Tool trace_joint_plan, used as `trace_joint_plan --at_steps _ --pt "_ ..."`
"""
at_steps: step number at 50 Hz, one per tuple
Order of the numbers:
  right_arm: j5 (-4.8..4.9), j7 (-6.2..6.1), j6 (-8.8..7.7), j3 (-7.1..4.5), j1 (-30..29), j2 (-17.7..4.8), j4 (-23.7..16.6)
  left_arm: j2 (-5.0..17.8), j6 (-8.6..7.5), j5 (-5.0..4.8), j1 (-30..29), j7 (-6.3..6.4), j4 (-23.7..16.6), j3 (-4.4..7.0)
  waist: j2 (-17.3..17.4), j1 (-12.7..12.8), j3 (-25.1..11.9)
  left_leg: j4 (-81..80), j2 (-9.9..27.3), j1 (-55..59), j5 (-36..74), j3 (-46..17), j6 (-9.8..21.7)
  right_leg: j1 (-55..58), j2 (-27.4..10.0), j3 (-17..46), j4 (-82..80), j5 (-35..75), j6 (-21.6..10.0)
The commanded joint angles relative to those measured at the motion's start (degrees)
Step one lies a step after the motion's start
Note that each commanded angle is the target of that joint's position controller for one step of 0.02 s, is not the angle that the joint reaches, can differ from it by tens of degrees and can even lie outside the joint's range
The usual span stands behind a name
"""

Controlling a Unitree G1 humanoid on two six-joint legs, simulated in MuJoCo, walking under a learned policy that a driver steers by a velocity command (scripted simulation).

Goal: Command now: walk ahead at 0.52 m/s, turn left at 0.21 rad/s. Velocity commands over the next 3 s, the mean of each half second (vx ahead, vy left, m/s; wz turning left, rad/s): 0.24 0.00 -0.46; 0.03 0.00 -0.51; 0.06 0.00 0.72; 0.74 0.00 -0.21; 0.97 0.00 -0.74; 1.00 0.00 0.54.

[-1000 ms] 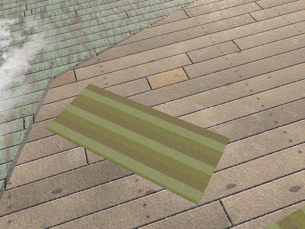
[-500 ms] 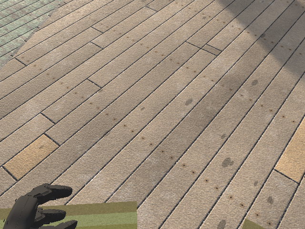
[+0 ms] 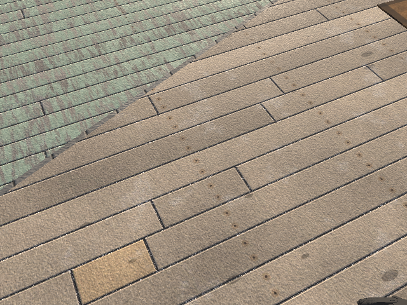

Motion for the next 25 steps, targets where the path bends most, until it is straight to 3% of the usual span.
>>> trace_joint_plan --at_steps 1,2,3,4,5,6,7,9,10,11,12,15,17,22,25 --pt "2.49 -3.41 0.75 -3.33 24.92 -13.15 5.58 5.81 -0.23 -0.29 -4.16 -0.44 -6.97 0.30 14.78 -10.65 -16.01 1.12 12.23 56.44 42.59 -20.26 3.82 -36.86 0.73 6.83 50.83 -11.50 -0.05" --pt "-1.63 -3.45 -0.60 -2.79 24.67 -12.47 2.60 4.25 -0.75 -3.50 8.57 -1.32 -4.52 -0.97 13.35 -7.55 -36.01 0.98 26.45 68.73 41.50 -43.51 17.20 -43.25 7.08 28.94 68.37 -19.89 -1.26" --pt "-1.55 -2.64 -0.91 -3.10 20.49 -10.77 1.24 10.52 -0.36 -4.59 1.61 -1.21 -4.50 0.73 0.72 -10.11 -33.12 -7.37 24.64 57.46 33.71 -38.09 16.40 -41.02 4.96 30.69 66.01 -15.86 -1.16" --pt "0.43 -2.02 -1.97 -2.67 16.27 -9.48 1.90 10.67 0.38 -4.66 -2.47 -0.59 -6.79 1.44 -2.19 -6.59 -22.75 -10.84 23.11 48.23 20.63 -32.69 13.79 -43.85 1.30 28.08 58.58 -12.11 -1.50" --pt "1.49 -2.01 -2.55 -1.67 10.57 -6.33 1.92 9.65 1.38 -3.41 -7.52 0.52 -6.47 1.65 -8.65 -4.26 -11.27 -15.47 19.65 35.28 14.37 -26.65 8.98 -43.35 -1.65 23.87 54.01 -8.61 -1.07" --pt "0.62 -2.24 -3.16 -1.61 8.14 -5.84 1.98 8.55 2.67 -3.04 -4.26 1.04 -5.66 1.97 -3.16 -1.69 -8.93 -16.53 21.12 27.58 19.35 -23.92 9.85 -39.64 -2.85 24.20 54.41 -5.16 0.05" --pt "-0.13 -2.10 -3.49 -1.40 7.00 -4.68 2.04 8.24 4.20 -2.07 -2.02 1.14 -4.68 2.13 -2.80 -0.58 -8.53 -18.42 19.72 21.24 21.05 -20.70 8.48 -34.29 -4.49 24.24 53.45 -3.64 1.16" --pt "-0.42 -2.44 -3.91 -1.30 4.89 -3.84 2.46 7.10 5.73 -2.30 -2.96 1.28 -5.51 2.96 -1.32 0.83 -7.56 -20.25 16.90 17.63 19.82 -12.26 6.86 -33.62 -5.75 23.17 48.86 -3.33 1.93" --pt "-0.15 -2.96 -3.89 -1.33 3.79 -3.71 2.46 6.50 6.21 -2.34 -4.76 1.43 -6.51 3.07 -0.75 0.70 -7.10 -20.65 16.22 18.30 21.77 -9.06 6.68 -36.16 -5.77 21.91 46.68 -2.20 2.28" --pt "-0.48 -3.82 -3.56 -1.50 3.33 -4.17 2.40 6.20 6.60 -2.20 -5.95 1.59 -7.41 3.18 -0.74 0.69 -7.45 -21.35 15.87 19.28 23.06 -6.19 6.26 -37.83 -6.28 21.25 45.13 0.45 2.39" --pt "-0.28 -4.53 -3.10 -1.87 2.60 -5.02 2.57 4.96 6.64 -1.82 -7.20 1.44 -8.73 2.88 1.19 0.84 -7.34 -21.12 16.18 20.68 23.11 -4.36 6.44 -39.85 -7.44 20.57 40.94 3.07 2.89" --pt "0.16 -6.35 -0.90 -2.12 1.05 -4.83 2.19 4.64 6.40 -1.57 -10.75 0.77 -10.38 2.99 0.68 -0.48 -8.85 -20.70 13.51 26.61 16.54 0.71 4.73 -41.91 -7.35 17.86 30.96 10.63 2.97" --pt "0.39 -6.82 0.49 -2.32 0.32 -5.31 1.88 4.51 6.69 -1.46 -12.89 0.13 -11.82 2.96 1.11 -1.55 -8.81 -20.31 14.47 29.59 14.11 2.49 4.67 -42.70 -7.20 16.21 25.97 13.68 2.65" --pt "1.02 -6.39 3.58 -3.00 0.39 -6.69 1.47 5.90 8.27 -1.28 -17.07 -1.83 -15.95 3.71 2.44 -3.07 -6.39 -17.40 18.87 34.80 8.11 3.46 4.21 -44.66 -6.33 12.41 19.40 9.11 0.47" --pt "1.92 -6.08 4.46 -3.52 -0.31 -7.50 0.85 6.11 8.85 -1.48 -17.04 -3.09 -17.83 4.23 3.21 -2.42 -6.22 -12.74 21.28 37.65 13.64 3.93 2.45 -43.51 -4.95 10.24 15.56 3.70 -1.77"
